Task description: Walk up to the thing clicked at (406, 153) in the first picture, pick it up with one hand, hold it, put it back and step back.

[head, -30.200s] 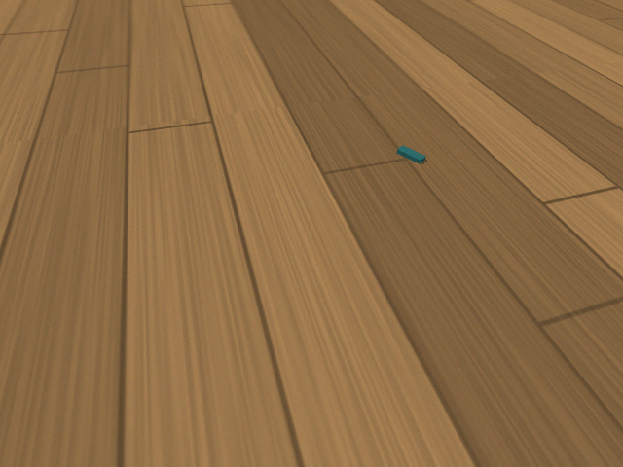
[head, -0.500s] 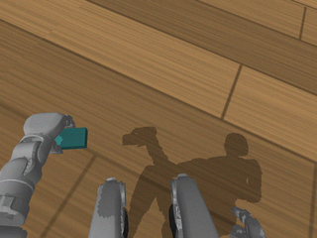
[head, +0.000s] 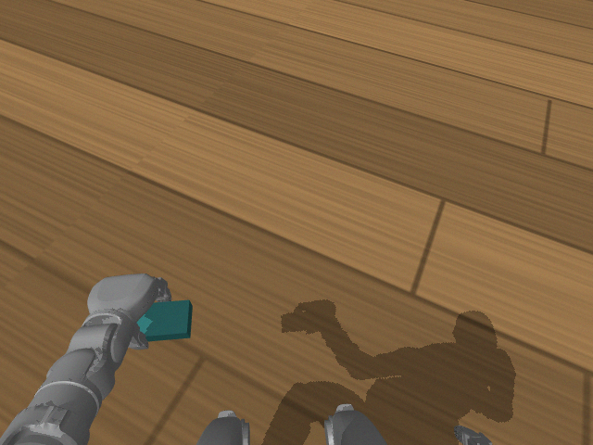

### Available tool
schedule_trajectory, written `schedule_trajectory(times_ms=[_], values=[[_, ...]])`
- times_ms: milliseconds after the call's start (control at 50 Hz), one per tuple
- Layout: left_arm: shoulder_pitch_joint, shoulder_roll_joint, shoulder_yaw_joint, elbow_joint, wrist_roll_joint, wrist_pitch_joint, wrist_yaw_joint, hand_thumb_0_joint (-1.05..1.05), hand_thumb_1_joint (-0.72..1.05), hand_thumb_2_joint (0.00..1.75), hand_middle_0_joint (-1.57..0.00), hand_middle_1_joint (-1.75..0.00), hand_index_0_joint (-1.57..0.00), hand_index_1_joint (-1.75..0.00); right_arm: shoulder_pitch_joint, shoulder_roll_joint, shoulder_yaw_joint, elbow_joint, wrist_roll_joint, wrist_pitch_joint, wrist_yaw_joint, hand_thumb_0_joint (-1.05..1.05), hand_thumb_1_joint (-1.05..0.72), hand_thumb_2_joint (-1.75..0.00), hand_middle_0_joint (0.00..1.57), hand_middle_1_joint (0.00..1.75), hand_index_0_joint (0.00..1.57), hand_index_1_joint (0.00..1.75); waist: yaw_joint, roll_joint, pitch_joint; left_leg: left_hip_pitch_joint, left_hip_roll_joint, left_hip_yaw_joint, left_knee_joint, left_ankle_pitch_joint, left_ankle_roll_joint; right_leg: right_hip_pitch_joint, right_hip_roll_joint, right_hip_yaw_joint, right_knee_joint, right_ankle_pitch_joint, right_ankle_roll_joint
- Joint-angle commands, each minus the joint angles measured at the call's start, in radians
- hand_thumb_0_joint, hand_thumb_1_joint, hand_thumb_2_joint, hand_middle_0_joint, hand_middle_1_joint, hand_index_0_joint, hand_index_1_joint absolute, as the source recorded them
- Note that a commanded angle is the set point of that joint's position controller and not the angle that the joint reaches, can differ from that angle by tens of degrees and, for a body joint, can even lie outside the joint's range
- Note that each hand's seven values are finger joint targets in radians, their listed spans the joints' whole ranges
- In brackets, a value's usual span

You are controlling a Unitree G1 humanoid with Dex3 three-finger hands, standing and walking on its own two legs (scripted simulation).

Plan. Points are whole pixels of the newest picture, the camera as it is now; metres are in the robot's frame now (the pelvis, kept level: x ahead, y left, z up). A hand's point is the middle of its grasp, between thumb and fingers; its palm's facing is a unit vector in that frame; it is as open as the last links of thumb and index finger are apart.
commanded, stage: lift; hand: left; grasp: from above
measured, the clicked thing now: (142, 322) +0.35 +0.23 -0.11
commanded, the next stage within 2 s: hold in 0.28 s
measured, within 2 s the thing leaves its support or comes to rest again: neither
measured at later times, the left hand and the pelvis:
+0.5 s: hand (124, 291) +0.35 +0.23 -0.01, palm faces -0.46 -0.05 -0.89, open 8.3 cm; pelvis +0.04 +0.00 +0.06, yaw +0 degrees
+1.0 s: hand (119, 283) +0.35 +0.22 +0.03, palm faces -0.46 -0.03 -0.89, open 8.4 cm; pelvis +0.05 +0.00 +0.07, yaw -1 degrees
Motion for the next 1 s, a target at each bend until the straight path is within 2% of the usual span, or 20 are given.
schedule_trajectory(times_ms=[0, 40, 80, 140, 220, 260, 320, 380, 460, 520, 560, 580, 620, 720, 760, 780, 840, 860, 900, 980], values=[[-0.313, 0.194, 0.063, -0.15, -0.007, 0.024, 0.059, 0.0, 0.78, 0.42, -1.08, -0.47, -1.11, -0.43, 0.03, -0.136, -0.046, -0.086, 0.003, -0.037, -0.013, 0.0, -0.9, -0.9, 0.2, 0.3, 0.2, 0.3, -0.001, 0.007, -0.301, 0.299, -0.043, 0.005, -0.24, 0.168, 0.015, 0.237, 0.033, 0.004, -0.253, 0.161, -0.031], [-0.309, 0.219, 0.082, -0.141, -0.011, 0.029, 0.059, 0.0, 0.76, 0.43, -1.07, -0.45, -1.11, -0.42, 0.029, -0.141, -0.05, -0.092, 0.002, -0.035, -0.013, 0.0, -0.9, -0.9, 0.2, 0.3, 0.2, 0.3, 0.006, -0.003, -0.287, 0.325, -0.047, 0.013, -0.267, 0.185, 0.017, 0.276, 0.031, 0.005, -0.288, 0.178, -0.028], [-0.301, 0.182, 0.057, -0.133, -0.02, 0.034, 0.054, 0.0, 0.77, 0.43, -1.09, -0.45, -1.12, -0.42, 0.021, -0.137, -0.047, -0.098, 0.002, -0.032, -0.01, 0.0, -0.9, -0.9, 0.2, 0.3, 0.2, 0.3, -0.001, -0.021, -0.257, 0.34, -0.05, 0.015, -0.295, 0.184, 0.019, 0.302, 0.028, 0.008, -0.319, 0.179, -0.026], [-0.274, 0.193, 0.066, -0.136, -0.018, 0.038, 0.046, 0.0, 0.75, 0.43, -1.07, -0.44, -1.1, -0.41, 0.015, -0.136, -0.051, -0.107, 0.004, -0.026, -0.009, 0.0, -0.9, -0.9, 0.2, 0.3, 0.2, 0.3, 0.021, -0.003, -0.253, 0.388, -0.051, 0.019, -0.343, 0.204, 0.015, 0.34, 0.029, 0.007, -0.348, 0.191, -0.03], [-0.307, 0.175, 0.05, -0.17, -0.019, 0.034, 0.036, 0.0, 0.73, 0.42, -1.06, -0.42, -1.09, -0.39, 0.015, -0.136, -0.051, -0.108, 0.006, -0.022, -0.01, 0.0, -0.9, -0.9, 0.2, 0.3, 0.2, 0.3, 0.006, 0.003, -0.249, 0.454, -0.047, 0.013, -0.389, 0.238, 0.011, 0.375, 0.03, 0.008, -0.383, 0.22, -0.031], [-0.317, 0.205, 0.065, -0.21, -0.018, 0.027, 0.035, 0.0, 0.75, 0.42, -1.08, -0.42, -1.1, -0.4, 0.006, -0.138, -0.054, -0.116, 0.009, -0.021, -0.012, 0.0, -0.9, -0.9, 0.2, 0.3, 0.2, 0.3, 0.021, 0.015, -0.263, 0.494, -0.049, 0.014, -0.414, 0.254, 0.009, 0.403, 0.029, 0.006, -0.401, 0.233, -0.032], [-0.296, 0.174, 0.048, -0.185, -0.019, 0.026, 0.032, 0.0, 0.75, 0.44, -1.06, -0.45, -1.1, -0.42, 0.004, -0.133, -0.051, -0.105, 0.008, -0.018, -0.013, 0.0, -0.9, -0.9, 0.2, 0.3, 0.2, 0.3, 0.01, -0.013, -0.246, 0.513, -0.048, 0.012, -0.43, 0.287, 0.011, 0.428, 0.03, 0.01, -0.423, 0.266, -0.029], [-0.306, 0.185, 0.053, -0.208, -0.017, 0.025, 0.03, 0.0, 0.75, 0.42, -1.05, -0.46, -1.09, -0.42, 0.008, -0.14, -0.057, -0.107, 0.009, -0.014, -0.012, 0.0, -0.9, -0.89, 0.2, 0.3, 0.2, 0.3, 0.02, -0.01, -0.261, 0.553, -0.05, 0.02, -0.445, 0.341, 0.01, 0.467, 0.027, 0.01, -0.441, 0.313, -0.029], [-0.306, 0.183, 0.04, -0.202, -0.004, 0.019, 0.003, 0.0, 0.71, 0.4, -1.03, -0.44, -1.07, -0.4, 0.007, -0.143, -0.061, -0.102, 0.011, -0.004, -0.012, 0.0, -0.9, -0.9, 0.2, 0.3, 0.2, 0.3, 0.019, 0.008, -0.244, 0.601, -0.044, 0.017, -0.473, 0.411, 0.004, 0.477, 0.035, 0.001, -0.453, 0.356, -0.033], [-0.306, 0.19, 0.042, -0.218, -0.013, 0.011, -0.017, 0.0, 0.73, 0.42, -1.04, -0.46, -1.08, -0.42, -0.007, -0.141, -0.058, -0.113, 0.015, 0.002, -0.01, 0.0, -0.9, -0.9, 0.2, 0.3, 0.2, 0.3, 0.028, 0.005, -0.235, 0.621, -0.047, 0.024, -0.493, 0.425, 0.006, 0.511, 0.033, 0.002, -0.473, 0.372, -0.033], [-0.274, 0.16, 0.025, -0.204, -0.019, 0.012, -0.034, 0.0, 0.73, 0.45, -1.05, -0.46, -1.08, -0.42, -0.006, -0.141, -0.056, -0.12, 0.016, 0.006, -0.008, 0.0, -0.89, -0.89, 0.2, 0.3, 0.2, 0.3, 0.025, -0.009, -0.193, 0.612, -0.047, 0.023, -0.506, 0.417, 0.006, 0.511, 0.034, 0.002, -0.486, 0.362, -0.032], [-0.284, 0.19, 0.045, -0.232, -0.02, 0.01, -0.036, 0.0, 0.75, 0.44, -1.04, -0.48, -1.09, -0.44, -0.015, -0.141, -0.056, -0.124, 0.016, 0.007, -0.008, 0.0, -0.89, -0.89, 0.2, 0.3, 0.2, 0.3, 0.04, 0.008, -0.204, 0.619, -0.049, 0.025, -0.514, 0.415, 0.005, 0.529, 0.033, 0.004, -0.495, 0.361, -0.033], [-0.261, 0.165, 0.03, -0.223, -0.021, 0.013, -0.045, 0.0, 0.74, 0.45, -1.04, -0.46, -1.08, -0.42, -0.017, -0.138, -0.055, -0.132, 0.017, 0.011, -0.006, 0.0, -0.89, -0.89, 0.2, 0.3, 0.2, 0.3, 0.033, -0.017, -0.19, 0.621, -0.048, 0.028, -0.519, 0.429, 0.007, 0.538, 0.034, 0.006, -0.5, 0.376, -0.032], [-0.258, 0.204, 0.055, -0.266, -0.01, 0.01, -0.064, 0.0, 0.73, 0.45, -1.03, -0.46, -1.07, -0.42, -0.025, -0.144, -0.059, -0.142, 0.016, 0.02, -0.006, 0.0, -0.89, -0.89, 0.2, 0.3, 0.2, 0.3, 0.047, 0.003, -0.224, 0.668, -0.044, 0.03, -0.527, 0.515, 0.006, 0.572, 0.036, 0.001, -0.498, 0.436, -0.034], [-0.285, 0.189, 0.039, -0.294, -0.014, 0.004, -0.071, 0.0, 0.74, 0.46, -1.04, -0.45, -1.08, -0.41, -0.026, -0.145, -0.057, -0.147, 0.017, 0.022, -0.006, 0.0, -0.89, -0.89, 0.2, 0.3, 0.2, 0.3, 0.036, -0.012, -0.229, 0.674, -0.046, 0.03, -0.525, 0.521, 0.012, 0.579, 0.033, 0.007, -0.502, 0.46, -0.03], [-0.273, 0.21, 0.057, -0.287, -0.009, 0.005, -0.07, 0.0, 0.74, 0.45, -1.03, -0.47, -1.07, -0.43, -0.033, -0.145, -0.057, -0.149, 0.019, 0.025, -0.008, 0.0, -0.89, -0.89, 0.2, 0.3, 0.2, 0.3, 0.046, -0.007, -0.22, 0.678, -0.05, 0.035, -0.534, 0.517, 0.011, 0.59, 0.03, 0.007, -0.512, 0.462, -0.03], [-0.25, 0.199, 0.059, -0.276, -0.015, 0.007, -0.069, 0.0, 0.74, 0.47, -1.03, -0.47, -1.07, -0.43, -0.04, -0.145, -0.054, -0.152, 0.018, 0.028, -0.007, 0.0, -0.89, -0.89, 0.2, 0.3, 0.2, 0.3, 0.044, -0.012, -0.201, 0.685, -0.049, 0.037, -0.55, 0.501, 0.011, 0.597, 0.03, 0.006, -0.523, 0.443, -0.03], [-0.262, 0.181, 0.039, -0.297, -0.016, 0.006, -0.072, 0.0, 0.74, 0.47, -1.04, -0.47, -1.08, -0.43, -0.046, -0.143, -0.055, -0.157, 0.016, 0.028, -0.008, 0.0, -0.89, -0.89, 0.2, 0.3, 0.2, 0.3, 0.042, -0.014, -0.202, 0.692, -0.048, 0.037, -0.55, 0.501, 0.014, 0.591, 0.03, 0.006, -0.528, 0.448, -0.028], [-0.265, 0.204, 0.056, -0.302, -0.011, 0.006, -0.073, 0.0, 0.72, 0.47, -1.03, -0.46, -1.07, -0.43, -0.046, -0.145, -0.055, -0.159, 0.018, 0.031, -0.009, 0.0, -0.89, -0.89, 0.2, 0.3, 0.2, 0.3, 0.052, -0.014, -0.212, 0.696, -0.051, 0.041, -0.557, 0.502, 0.015, 0.613, 0.028, 0.007, -0.536, 0.453, -0.027], [-0.229, 0.181, 0.041, -0.287, -0.02, 0.007, -0.082, 0.0, 0.73, 0.46, -1.03, -0.46, -1.07, -0.42, -0.07, -0.14, -0.049, -0.166, 0.019, 0.035, -0.01, 0.0, -0.89, -0.89, 0.2, 0.3, 0.2, 0.3, 0.046, -0.033, -0.155, 0.686, -0.053, 0.042, -0.583, 0.435, 0.019, 0.605, 0.026, 0.009, -0.565, 0.394, -0.025]])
